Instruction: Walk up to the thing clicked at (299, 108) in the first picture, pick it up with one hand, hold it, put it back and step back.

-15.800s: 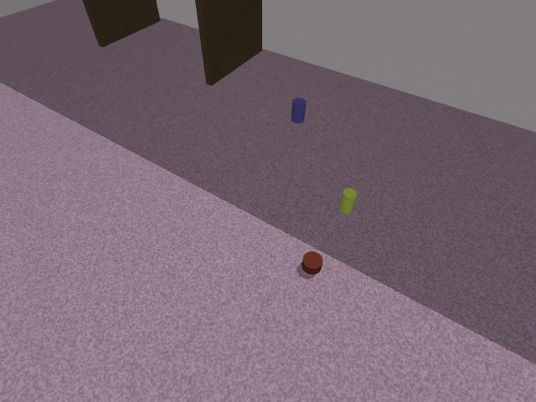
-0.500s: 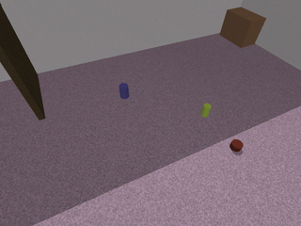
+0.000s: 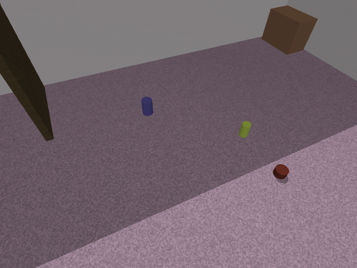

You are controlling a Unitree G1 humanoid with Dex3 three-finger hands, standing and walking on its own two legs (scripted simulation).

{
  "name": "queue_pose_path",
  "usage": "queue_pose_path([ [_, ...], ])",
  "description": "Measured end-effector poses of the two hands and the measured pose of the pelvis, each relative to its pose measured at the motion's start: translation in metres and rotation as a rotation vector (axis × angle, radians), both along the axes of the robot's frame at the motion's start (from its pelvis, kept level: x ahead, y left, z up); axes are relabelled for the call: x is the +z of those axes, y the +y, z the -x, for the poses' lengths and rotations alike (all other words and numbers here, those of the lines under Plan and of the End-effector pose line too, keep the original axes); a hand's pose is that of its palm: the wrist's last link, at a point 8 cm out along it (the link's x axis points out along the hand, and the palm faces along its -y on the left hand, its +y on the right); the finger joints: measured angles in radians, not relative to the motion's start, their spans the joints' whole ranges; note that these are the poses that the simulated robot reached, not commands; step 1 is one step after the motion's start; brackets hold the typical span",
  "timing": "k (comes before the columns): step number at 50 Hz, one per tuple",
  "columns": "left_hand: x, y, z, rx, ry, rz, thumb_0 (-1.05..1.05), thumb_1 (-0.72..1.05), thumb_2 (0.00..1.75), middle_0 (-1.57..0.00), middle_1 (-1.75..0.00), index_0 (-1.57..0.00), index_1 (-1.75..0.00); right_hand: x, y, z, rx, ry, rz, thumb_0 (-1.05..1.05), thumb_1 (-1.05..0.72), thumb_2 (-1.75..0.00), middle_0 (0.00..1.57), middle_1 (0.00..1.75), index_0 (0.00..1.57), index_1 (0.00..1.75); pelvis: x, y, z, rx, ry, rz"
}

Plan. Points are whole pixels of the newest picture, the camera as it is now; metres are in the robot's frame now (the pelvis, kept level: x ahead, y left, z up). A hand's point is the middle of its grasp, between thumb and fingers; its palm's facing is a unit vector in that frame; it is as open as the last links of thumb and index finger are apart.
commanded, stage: stand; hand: left
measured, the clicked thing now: (147, 106) +1.41 +0.21 -0.72
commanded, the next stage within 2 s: walk up in 0.04 s
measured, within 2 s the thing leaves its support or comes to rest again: neither
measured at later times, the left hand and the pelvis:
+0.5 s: hand out of the picture +0.15 +0.25 -0.14, palm faces +0.00 -0.91 -0.42, open 7.4 cm; pelvis +0.11 -0.04 -0.01, yaw -1 degrees
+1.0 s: hand (97, 168) +0.46 +0.26 -0.14, palm faces -0.11 -0.93 -0.35, open 7.4 cm; pelvis +0.35 -0.01 -0.01, yaw -2 degrees
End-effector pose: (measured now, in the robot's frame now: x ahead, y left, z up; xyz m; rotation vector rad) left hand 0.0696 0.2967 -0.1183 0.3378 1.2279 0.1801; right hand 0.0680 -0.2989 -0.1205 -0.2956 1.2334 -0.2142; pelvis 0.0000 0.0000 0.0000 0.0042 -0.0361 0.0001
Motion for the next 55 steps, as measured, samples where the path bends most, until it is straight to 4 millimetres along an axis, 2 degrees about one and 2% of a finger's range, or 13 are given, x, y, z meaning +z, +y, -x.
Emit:
queue_pose_path([
  [4,0.001,0.001,-0.003,-0.005,-0.017,0.01,0.0,0.9,0.9,-0.2,-0.3,-0.2,-0.3,0.001,-0.002,-0.001,-0.001,-0.017,-0.008,0.01,-0.91,-0.89,0.2,0.29,0.2,0.3,-0.001,0.0,-0.003,-0.003,0.002,0.0],
  [7,0.004,0.005,-0.009,-0.02,-0.021,0.003,0.0,0.9,0.9,-0.21,-0.3,-0.2,-0.3,0.003,-0.012,0.0,-0.024,-0.056,-0.012,0.01,-0.91,-0.89,0.2,0.3,0.21,0.3,-0.003,-0.004,-0.011,-0.029,0.008,-0.004],
  [12,0.014,0.005,-0.038,-0.063,-0.029,-0.035,0.0,0.9,0.9,-0.21,-0.3,-0.2,-0.3,0.002,-0.044,0.01,-0.069,-0.046,0.006,0.01,-0.9,-0.89,0.2,0.3,0.21,0.3,-0.006,-0.022,-0.03,-0.056,-0.003,-0.01],
  [15,0.017,0.002,-0.056,-0.065,-0.081,-0.074,0.0,0.9,0.9,-0.21,-0.3,-0.2,-0.3,-0.011,-0.07,0.006,-0.075,-0.002,0.026,0.01,-0.9,-0.89,0.2,0.3,0.21,0.3,-0.018,-0.037,-0.047,-0.051,-0.016,0.002],
  [18,0.02,-0.002,-0.058,-0.023,-0.112,-0.098,0.0,0.91,0.9,-0.2,-0.3,-0.2,-0.3,-0.015,-0.081,-0.015,-0.061,0.032,0.035,0.01,-0.91,-0.9,0.2,0.29,0.2,0.3,-0.02,-0.044,-0.065,-0.034,-0.02,0.02],
  [23,0.025,-0.008,-0.061,0.024,-0.061,-0.082,0.0,0.9,0.9,-0.2,-0.3,-0.2,-0.3,-0.003,-0.078,-0.073,-0.004,-0.029,0.013,0.01,-0.91,-0.9,0.2,0.29,0.2,0.3,-0.009,-0.044,-0.099,-0.023,-0.022,0.039],
  [28,0.015,-0.005,-0.09,0.041,-0.042,-0.055,0.0,0.9,0.9,-0.21,-0.3,-0.2,-0.3,0.008,-0.065,-0.132,0.055,-0.049,0.004,0.01,-0.91,-0.9,0.2,0.29,0.2,0.3,-0.008,-0.04,-0.14,-0.004,-0.015,0.044],
  [32,-0.004,0.006,-0.131,0.046,-0.044,-0.026,0.0,0.9,0.9,-0.21,-0.3,-0.2,-0.3,0.01,-0.051,-0.185,0.09,-0.057,0.025,0.01,-0.91,-0.9,0.2,0.29,0.2,0.3,-0.017,-0.027,-0.183,0.016,-0.01,0.051],
  [36,-0.025,0.02,-0.183,0.027,-0.029,-0.006,0.0,0.9,0.9,-0.21,-0.3,-0.2,-0.3,0.008,-0.037,-0.236,0.087,-0.125,0.068,0.01,-0.91,-0.89,0.2,0.29,0.2,0.3,-0.031,-0.008,-0.223,0.009,-0.014,0.021],
  [43,-0.009,0.015,-0.289,-0.058,-0.098,0.029,0.0,0.91,0.9,-0.2,-0.3,-0.2,-0.3,0.024,-0.02,-0.271,0.031,-0.134,0.057,0.0,-0.91,-0.89,0.2,0.3,0.2,0.3,-0.013,-0.002,-0.285,-0.014,-0.009,0.0],
  [47,0.004,0.011,-0.343,-0.102,-0.112,0.025,0.0,0.91,0.9,-0.2,-0.3,-0.2,-0.3,0.022,-0.026,-0.288,0.016,-0.104,0.047,0.01,-0.9,-0.89,0.2,0.3,0.21,0.3,-0.009,-0.006,-0.322,-0.027,-0.007,-0.009],
  [50,0.012,0.006,-0.382,-0.116,-0.124,0.007,0.0,0.91,0.9,-0.2,-0.3,-0.2,-0.3,0.012,-0.036,-0.304,-0.001,-0.075,0.033,0.01,-0.9,-0.89,0.2,0.3,0.21,0.3,-0.011,-0.012,-0.354,-0.028,-0.006,-0.012],
  [55,0.011,0.0,-0.438,-0.092,-0.181,-0.064,0.0,0.9,0.9,-0.21,-0.3,-0.2,-0.3,-0.02,-0.06,-0.354,-0.001,-0.034,0.022,0.01,-0.9,-0.89,0.2,0.3,0.21,0.3,-0.032,-0.033,-0.412,-0.019,-0.005,0.001],
])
